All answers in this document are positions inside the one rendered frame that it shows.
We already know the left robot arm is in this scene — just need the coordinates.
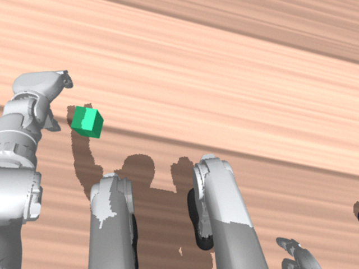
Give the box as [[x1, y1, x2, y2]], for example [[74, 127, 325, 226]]
[[0, 90, 50, 269]]

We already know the left robot hand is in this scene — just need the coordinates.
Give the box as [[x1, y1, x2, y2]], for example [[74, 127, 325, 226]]
[[12, 70, 73, 132]]

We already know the right robot hand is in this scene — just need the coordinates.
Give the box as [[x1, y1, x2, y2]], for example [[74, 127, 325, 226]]
[[276, 237, 322, 269]]

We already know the right robot foot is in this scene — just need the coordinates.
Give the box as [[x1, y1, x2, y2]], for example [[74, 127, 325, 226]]
[[187, 188, 214, 251]]

